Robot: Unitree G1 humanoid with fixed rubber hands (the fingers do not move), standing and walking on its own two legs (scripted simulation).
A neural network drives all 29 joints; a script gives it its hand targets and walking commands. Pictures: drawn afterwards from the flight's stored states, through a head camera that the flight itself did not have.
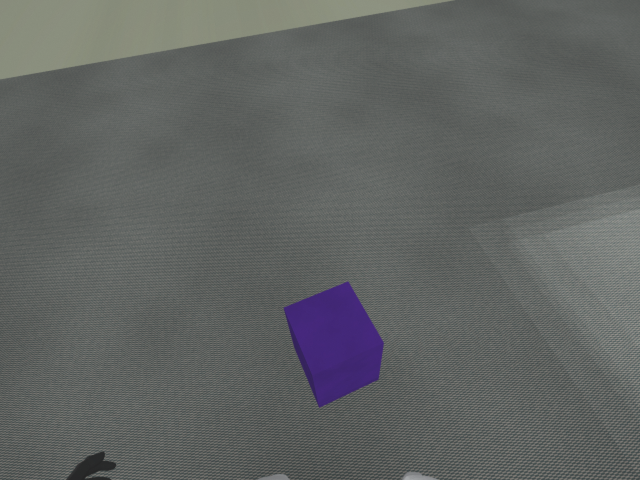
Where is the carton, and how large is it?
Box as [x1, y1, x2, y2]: [284, 282, 383, 407]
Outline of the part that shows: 348,282 345,282 284,307 294,347 319,407 378,379 383,342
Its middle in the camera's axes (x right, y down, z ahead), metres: +0.04 +0.32 +1.14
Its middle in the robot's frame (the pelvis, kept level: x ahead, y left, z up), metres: +0.57 +0.04 -0.61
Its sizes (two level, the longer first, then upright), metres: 0.209 0.201 0.265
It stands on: the floor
